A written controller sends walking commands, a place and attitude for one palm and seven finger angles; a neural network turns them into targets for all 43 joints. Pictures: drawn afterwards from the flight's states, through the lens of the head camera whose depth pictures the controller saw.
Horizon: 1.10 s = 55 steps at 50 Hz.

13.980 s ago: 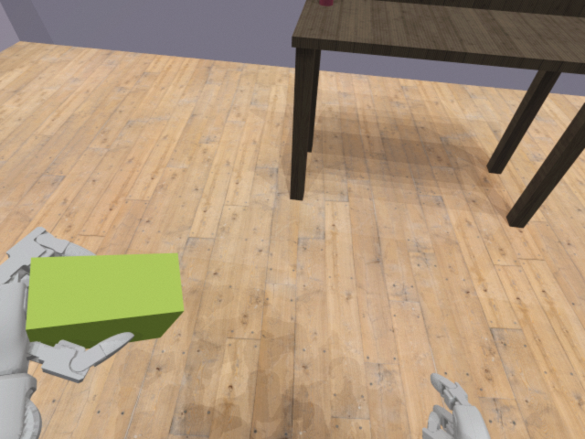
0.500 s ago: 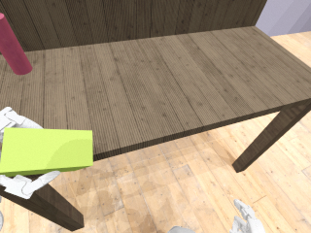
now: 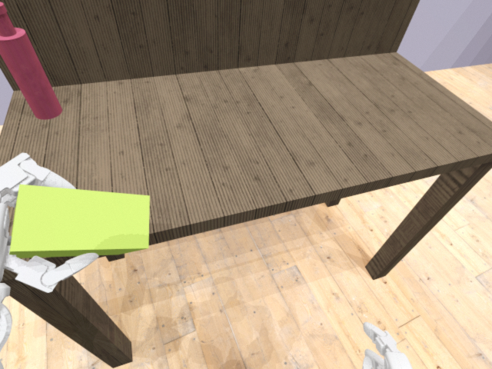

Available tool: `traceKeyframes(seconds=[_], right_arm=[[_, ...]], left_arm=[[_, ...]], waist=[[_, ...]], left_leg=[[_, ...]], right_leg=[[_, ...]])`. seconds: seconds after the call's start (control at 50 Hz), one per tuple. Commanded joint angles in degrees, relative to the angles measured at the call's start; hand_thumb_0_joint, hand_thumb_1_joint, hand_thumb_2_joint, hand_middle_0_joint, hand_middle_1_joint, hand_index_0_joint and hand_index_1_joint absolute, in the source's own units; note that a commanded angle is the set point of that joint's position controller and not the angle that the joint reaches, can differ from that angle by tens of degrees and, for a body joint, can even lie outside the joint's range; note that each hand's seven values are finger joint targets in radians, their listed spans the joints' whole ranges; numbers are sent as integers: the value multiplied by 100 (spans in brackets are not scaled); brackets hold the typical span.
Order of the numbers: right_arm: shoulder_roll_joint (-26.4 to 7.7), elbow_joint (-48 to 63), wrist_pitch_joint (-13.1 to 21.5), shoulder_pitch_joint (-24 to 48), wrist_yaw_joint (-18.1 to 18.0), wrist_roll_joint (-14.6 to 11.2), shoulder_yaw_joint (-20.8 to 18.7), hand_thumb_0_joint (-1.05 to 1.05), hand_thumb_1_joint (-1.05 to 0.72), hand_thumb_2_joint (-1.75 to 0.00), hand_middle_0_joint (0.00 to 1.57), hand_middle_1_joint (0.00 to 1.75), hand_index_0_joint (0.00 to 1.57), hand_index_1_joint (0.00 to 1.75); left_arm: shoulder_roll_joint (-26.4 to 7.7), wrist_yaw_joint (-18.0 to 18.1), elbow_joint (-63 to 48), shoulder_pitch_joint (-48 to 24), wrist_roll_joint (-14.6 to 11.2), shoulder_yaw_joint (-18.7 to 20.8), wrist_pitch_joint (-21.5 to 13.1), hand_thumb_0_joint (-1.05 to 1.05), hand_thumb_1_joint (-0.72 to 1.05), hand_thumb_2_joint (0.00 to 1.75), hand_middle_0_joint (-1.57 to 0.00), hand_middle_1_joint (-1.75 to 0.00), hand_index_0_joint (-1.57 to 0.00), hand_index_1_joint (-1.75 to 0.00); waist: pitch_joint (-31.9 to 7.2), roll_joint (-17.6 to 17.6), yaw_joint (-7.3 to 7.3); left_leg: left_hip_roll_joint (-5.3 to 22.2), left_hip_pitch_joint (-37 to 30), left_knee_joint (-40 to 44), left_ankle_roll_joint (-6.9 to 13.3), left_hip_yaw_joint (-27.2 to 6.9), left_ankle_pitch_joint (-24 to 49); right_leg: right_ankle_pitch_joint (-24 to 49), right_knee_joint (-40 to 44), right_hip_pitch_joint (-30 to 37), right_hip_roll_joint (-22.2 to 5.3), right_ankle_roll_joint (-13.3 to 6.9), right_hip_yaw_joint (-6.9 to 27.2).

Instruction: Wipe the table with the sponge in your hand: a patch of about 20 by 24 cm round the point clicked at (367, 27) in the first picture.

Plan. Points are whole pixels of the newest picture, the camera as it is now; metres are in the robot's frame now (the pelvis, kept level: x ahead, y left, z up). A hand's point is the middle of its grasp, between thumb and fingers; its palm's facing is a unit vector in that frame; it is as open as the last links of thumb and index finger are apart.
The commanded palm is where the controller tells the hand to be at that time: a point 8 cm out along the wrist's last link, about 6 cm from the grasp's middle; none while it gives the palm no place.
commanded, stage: come to a stop and stand still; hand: left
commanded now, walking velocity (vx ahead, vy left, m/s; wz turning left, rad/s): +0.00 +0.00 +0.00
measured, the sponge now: (98, 227) +0.24 +0.22 +0.15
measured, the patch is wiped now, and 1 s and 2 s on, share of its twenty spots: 0.00 0.00 0.00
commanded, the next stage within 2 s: look again from close up in 0.70 s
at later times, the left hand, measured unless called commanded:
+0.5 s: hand (42, 212) +0.24 +0.28 +0.17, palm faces +0.41 -0.86 -0.30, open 10.4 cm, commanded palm +0.18 +0.31 +0.18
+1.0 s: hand (31, 217) +0.24 +0.30 +0.16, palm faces +0.37 -0.86 -0.35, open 10.4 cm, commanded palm +0.18 +0.33 +0.18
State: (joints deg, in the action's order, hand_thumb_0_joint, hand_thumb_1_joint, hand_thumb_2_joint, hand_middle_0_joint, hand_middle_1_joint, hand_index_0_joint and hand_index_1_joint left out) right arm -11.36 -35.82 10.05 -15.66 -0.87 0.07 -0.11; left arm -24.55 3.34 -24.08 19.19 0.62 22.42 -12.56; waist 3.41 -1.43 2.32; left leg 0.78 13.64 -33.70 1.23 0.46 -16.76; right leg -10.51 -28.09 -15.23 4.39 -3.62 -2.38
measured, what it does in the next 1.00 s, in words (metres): shifts its weight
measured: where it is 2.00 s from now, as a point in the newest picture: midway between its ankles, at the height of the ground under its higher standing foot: outside the picture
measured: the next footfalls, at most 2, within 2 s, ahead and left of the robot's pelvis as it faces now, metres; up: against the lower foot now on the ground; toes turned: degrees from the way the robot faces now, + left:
none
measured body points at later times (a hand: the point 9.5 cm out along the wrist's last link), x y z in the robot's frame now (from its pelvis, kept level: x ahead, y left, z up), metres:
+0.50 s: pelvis +0.02 +0.04 +0.01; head +0.03 +0.06 +0.46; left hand +0.21 +0.33 +0.18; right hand +0.21 -0.18 -0.06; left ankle +0.01 +0.11 -0.73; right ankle +0.05 -0.08 -0.73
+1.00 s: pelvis +0.02 +0.05 +0.01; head +0.04 +0.08 +0.46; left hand +0.21 +0.34 +0.18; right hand +0.19 -0.17 -0.06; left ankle +0.01 +0.11 -0.73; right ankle +0.05 -0.08 -0.73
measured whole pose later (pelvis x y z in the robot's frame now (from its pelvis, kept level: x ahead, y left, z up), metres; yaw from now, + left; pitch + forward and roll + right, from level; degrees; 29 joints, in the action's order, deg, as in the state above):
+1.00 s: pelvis +0.02 +0.05 +0.01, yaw -1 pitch -3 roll -1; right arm -10.6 -32.4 6.5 -11.7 -0.7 -0.9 1.5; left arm -20.2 5.7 -27.0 23.6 -1.7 19.9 -11.6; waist 5.1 -2.2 1.6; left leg -3.2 8.9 -26.9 4.7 2.9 -15.7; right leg -9.3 -23.6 -11.7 0.6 0.9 0.5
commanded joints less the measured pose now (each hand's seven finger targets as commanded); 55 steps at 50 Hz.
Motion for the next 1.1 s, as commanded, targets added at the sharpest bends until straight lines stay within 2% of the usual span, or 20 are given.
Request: traceKeyframes(seconds=[0.0,0.02,0.06,0.12,0.16,0.18,0.2,0.22,0.3,0.42,0.5,0.52,0.6,0.64,0.7,0.72,0.84,0.94,1.04,1.08], right_arm=[[-591,930,513,690,73,-145,-190,0,-90,-90,20,30,20,30],[-698,991,432,611,127,-114,-217,0,-90,-90,20,30,20,30],[-708,1089,407,826,193,-125,-198,0,-90,-90,20,30,20,30],[-705,1148,354,883,153,-132,-198,0,-90,-90,20,30,20,30],[-711,1184,334,876,84,-120,-205,0,-90,-90,20,30,20,30],[-700,1189,325,864,48,-114,-201,0,-90,-90,20,30,20,30],[-710,1176,308,931,7,-110,-180,0,-90,-90,20,30,20,30],[-674,1165,294,900,-21,-98,-164,0,-90,-90,20,30,20,30],[-664,1148,328,881,-43,-113,-144,0,-90,-90,20,30,20,30],[-697,1115,277,860,5,-92,-139,0,-90,-90,20,30,20,30],[-702,1173,163,972,-3,-90,-140,0,-90,-90,20,30,20,30],[-672,1192,125,945,-9,-78,-135,0,-90,-90,20,30,20,30],[-672,1275,60,1018,-24,-81,-139,0,-90,-90,20,30,20,30],[-661,1305,9,931,-18,-84,-144,0,-90,-90,20,30,20,30],[-688,1303,4,995,-28,-93,-159,0,-90,-90,20,30,20,30],[-682,1285,-15,930,-26,-82,-152,0,-90,-90,20,30,20,30],[-711,1275,-39,913,-49,-98,-192,0,-90,-90,20,30,20,30],[-713,1266,-41,927,-59,-100,-186,0,-90,-90,20,30,20,30],[-720,1251,-19,919,-58,-103,-202,0,-90,-90,20,30,20,30],[-720,1253,-16,887,-53,-100,-211,0,-90,-90,20,30,20,30]], left_arm=[[-134,21,247,-464,-408,51,-659,0,10,130,-120,-160,-120,-160],[-351,98,-548,-496,-382,84,-702,0,10,130,-120,-160,-120,-160],[-439,199,-1158,-202,-375,108,-720,0,10,130,-120,-160,-120,-160],[-726,311,-1268,233,-402,553,-647,0,10,130,-120,-160,-120,-160],[-867,322,-1291,169,-443,783,-637,0,10,130,-120,-160,-120,-160],[-873,320,-1285,110,-449,821,-642,0,10,130,-120,-160,-120,-160],[-1082,337,-1367,16,-455,996,-636,0,10,130,-120,-160,-120,-160],[-873,322,-1261,-83,-447,836,-645,0,10,130,-120,-160,-120,-160],[-635,281,-1323,-425,-410,522,-604,0,10,130,-120,-160,-120,-160],[-268,312,-1309,-480,-313,60,-435,0,10,130,-120,-160,-120,-160],[-591,359,-1508,-422,-304,400,-376,0,10,130,-120,-160,-120,-160],[-430,345,-1433,-333,-314,300,-375,0,10,130,-120,-160,-120,-160],[-657,355,-1688,-147,-331,558,-376,0,10,130,-120,-160,-120,-160],[-474,329,-1629,16,-364,417,-357,0,10,130,-120,-160,-120,-160],[-563,337,-1760,26,-351,485,-345,0,10,130,-120,-160,-120,-160],[-425,328,-1649,68,-357,368,-333,0,10,130,-120,-160,-120,-160],[-445,350,-1684,-36,-322,334,-311,0,10,130,-120,-160,-120,-160],[-439,366,-1684,-106,-302,312,-322,0,10,130,-120,-160,-120,-160],[-420,367,-1682,-122,-276,310,-347,0,10,130,-120,-160,-120,-160],[-432,368,-1569,-70,-270,347,-347,0,10,130,-120,-160,-120,-160]], waist=[[-1052,1302,12],[-1166,1374,-61],[-937,942,20],[-935,-31,-1],[-855,-210,-21],[-813,-205,-38],[-776,152,-46],[-741,320,-80],[-818,548,-92],[-885,487,-118],[-899,506,-95],[-874,476,-110],[-1013,687,-94],[-1006,614,-114],[-1048,760,-119],[-1010,627,-130],[-914,645,-119],[-762,764,-92],[-699,732,-87],[-696,543,-74]], left_leg=[[23,-525,938,32,93,630],[192,-403,1056,67,-90,858],[418,82,1258,149,-363,722],[474,389,1370,152,-473,345],[363,346,1333,119,-457,165],[318,303,1337,105,-458,107],[316,163,1352,107,-410,97],[330,275,1406,114,-468,65],[300,-58,1326,66,-360,525],[358,-200,1298,-75,-363,1418],[367,-155,1348,-163,-356,1512],[379,-98,1345,-157,-371,1536],[366,-226,1309,-271,-318,1907],[387,-222,1257,-302,-321,2129],[382,-314,1255,-327,-256,2087],[400,-223,1276,-329,-298,2074],[416,-155,1369,-360,-324,1855],[438,83,1554,-352,-382,1321],[457,204,1695,-338,-423,881],[477,310,1696,-270,-415,677]], right_leg=[[1092,558,769,-1063,68,1367],[946,331,987,-978,156,1046],[450,211,1088,-821,210,834],[249,234,1230,-751,214,616],[56,455,1037,-759,202,786],[-50,531,936,-775,189,843],[-58,548,793,-768,184,851],[-61,513,832,-772,174,802],[458,508,811,-720,173,819],[1180,383,1031,-667,220,572],[1248,364,1129,-618,238,510],[1246,360,1172,-634,235,461],[1431,320,1240,-590,239,382],[1544,318,1293,-592,236,352],[1550,332,1243,-580,251,349],[1482,317,1282,-579,255,300],[1331,307,1292,-564,273,302],[963,287,1322,-550,289,296],[762,261,1341,-515,304,292],[740,293,1424,-530,309,330]])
